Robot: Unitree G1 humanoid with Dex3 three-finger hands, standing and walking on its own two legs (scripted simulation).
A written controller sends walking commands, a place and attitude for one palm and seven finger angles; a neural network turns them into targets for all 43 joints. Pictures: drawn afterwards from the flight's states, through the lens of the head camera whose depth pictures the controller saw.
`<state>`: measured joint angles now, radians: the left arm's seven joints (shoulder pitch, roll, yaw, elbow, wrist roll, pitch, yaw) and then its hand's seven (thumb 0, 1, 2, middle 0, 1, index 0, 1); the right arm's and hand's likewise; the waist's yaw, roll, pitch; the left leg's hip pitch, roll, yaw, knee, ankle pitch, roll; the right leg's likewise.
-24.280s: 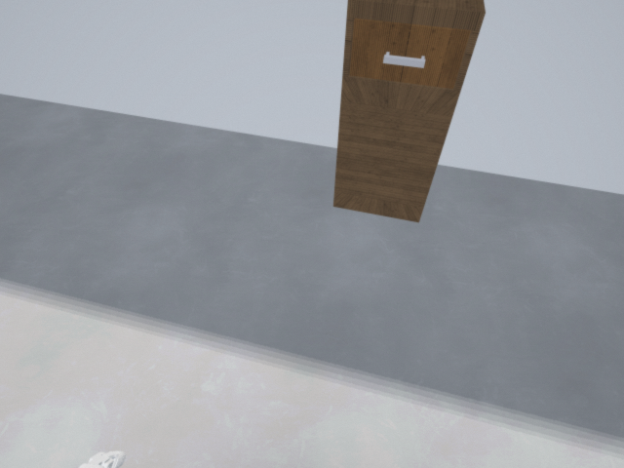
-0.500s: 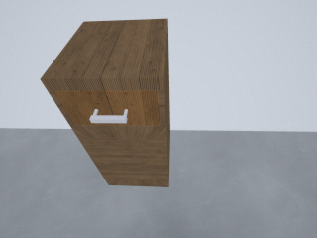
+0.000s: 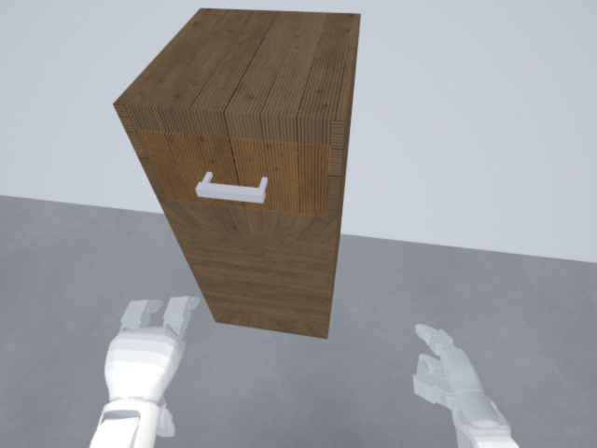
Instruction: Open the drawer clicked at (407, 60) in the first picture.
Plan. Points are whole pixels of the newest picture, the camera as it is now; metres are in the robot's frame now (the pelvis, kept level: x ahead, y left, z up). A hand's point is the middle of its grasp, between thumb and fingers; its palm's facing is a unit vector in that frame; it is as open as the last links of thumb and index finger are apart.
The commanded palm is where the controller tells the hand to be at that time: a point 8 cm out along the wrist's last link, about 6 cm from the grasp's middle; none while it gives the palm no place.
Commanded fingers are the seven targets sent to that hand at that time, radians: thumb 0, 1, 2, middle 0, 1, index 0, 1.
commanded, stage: raise the hand with hooked fingers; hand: left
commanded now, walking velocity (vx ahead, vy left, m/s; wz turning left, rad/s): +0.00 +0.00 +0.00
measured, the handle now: (233, 185) +0.55 +0.23 -0.01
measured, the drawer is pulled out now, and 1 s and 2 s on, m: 0.00 0.00 0.00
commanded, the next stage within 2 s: move the hooked fingers above the handle in 1.26 s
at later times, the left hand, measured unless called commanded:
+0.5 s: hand (157, 285) +0.28 +0.25 +0.05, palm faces +0.07 -0.10 -0.99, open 14.3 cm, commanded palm +0.26 +0.25 +0.12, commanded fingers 0.00 -0.50 0.30 -0.29 -1.17 -0.29 -1.17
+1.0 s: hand (140, 230) +0.33 +0.27 +0.11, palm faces +0.01 -0.08 -1.00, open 13.8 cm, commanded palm +0.30 +0.27 +0.16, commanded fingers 0.00 -0.50 0.30 -0.30 -1.20 -0.30 -1.20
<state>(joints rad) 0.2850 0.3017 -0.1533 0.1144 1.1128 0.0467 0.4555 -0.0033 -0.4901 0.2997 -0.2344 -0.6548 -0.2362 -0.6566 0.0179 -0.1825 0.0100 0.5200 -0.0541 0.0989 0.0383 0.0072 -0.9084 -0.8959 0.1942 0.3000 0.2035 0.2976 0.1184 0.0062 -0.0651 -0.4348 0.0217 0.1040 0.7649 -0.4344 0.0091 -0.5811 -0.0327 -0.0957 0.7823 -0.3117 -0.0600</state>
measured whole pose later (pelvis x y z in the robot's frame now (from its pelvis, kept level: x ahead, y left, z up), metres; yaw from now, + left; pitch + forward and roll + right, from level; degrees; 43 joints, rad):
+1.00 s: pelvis +0.02 +0.02 +0.03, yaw +1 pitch +2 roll +0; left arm -0.12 0.46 -0.05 0.10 0.94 0.00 0.05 0.00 -0.49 0.30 -0.32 -1.20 -0.32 -1.20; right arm 0.12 -0.24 0.01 0.61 0.00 0.13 0.00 0.01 -0.91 -0.90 0.20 0.30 0.21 0.30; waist 0.09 0.08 0.00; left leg -0.17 -0.01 0.09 0.43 -0.30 0.03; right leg -0.30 -0.03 -0.11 0.45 -0.19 -0.02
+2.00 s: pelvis +0.02 +0.02 +0.03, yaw +0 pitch +8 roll +1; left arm -0.39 0.43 -0.09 0.47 1.01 -0.05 0.17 0.00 -0.49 0.30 -0.32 -1.20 -0.32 -1.20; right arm 0.21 -0.26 -0.03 0.65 0.02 0.13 -0.02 0.01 -0.91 -0.90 0.20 0.30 0.20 0.30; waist 0.03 0.05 -0.03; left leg -0.31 -0.01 0.10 0.50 -0.32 0.03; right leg -0.46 -0.04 -0.09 0.53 -0.21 -0.03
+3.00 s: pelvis +0.01 +0.02 +0.01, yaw +0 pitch +17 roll +0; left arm -0.86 0.44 -0.06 1.06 1.09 -0.07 0.33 0.00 -0.49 0.30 -0.35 -1.23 -0.35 -1.23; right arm 0.33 -0.27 -0.05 0.71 0.00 0.12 -0.02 0.00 -0.91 -0.90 0.20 0.30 0.21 0.30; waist -0.09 0.05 -0.09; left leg -0.58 0.00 0.11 0.66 -0.37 0.04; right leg -0.71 -0.03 -0.08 0.64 -0.23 -0.02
